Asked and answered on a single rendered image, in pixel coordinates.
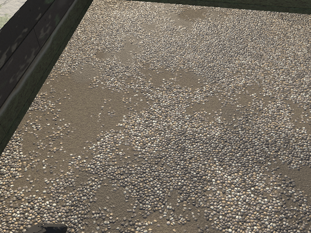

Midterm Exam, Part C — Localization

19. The left robot hand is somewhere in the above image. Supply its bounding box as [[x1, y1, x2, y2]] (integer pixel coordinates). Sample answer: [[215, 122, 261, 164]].
[[23, 223, 68, 233]]

